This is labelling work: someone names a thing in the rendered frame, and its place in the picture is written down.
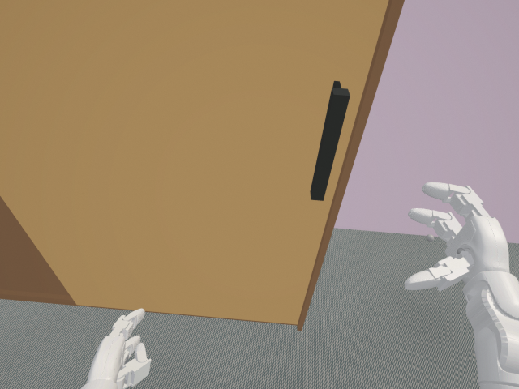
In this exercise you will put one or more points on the wardrobe door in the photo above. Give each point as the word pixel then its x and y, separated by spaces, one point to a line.
pixel 22 267
pixel 160 153

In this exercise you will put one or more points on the handle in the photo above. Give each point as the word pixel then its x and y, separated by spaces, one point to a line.
pixel 335 116

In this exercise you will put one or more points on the right robot forearm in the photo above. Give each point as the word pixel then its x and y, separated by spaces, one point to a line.
pixel 493 311

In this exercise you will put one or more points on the robot left hand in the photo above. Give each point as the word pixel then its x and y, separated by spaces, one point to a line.
pixel 111 359

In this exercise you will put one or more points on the robot right hand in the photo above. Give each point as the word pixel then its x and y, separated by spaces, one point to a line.
pixel 482 238

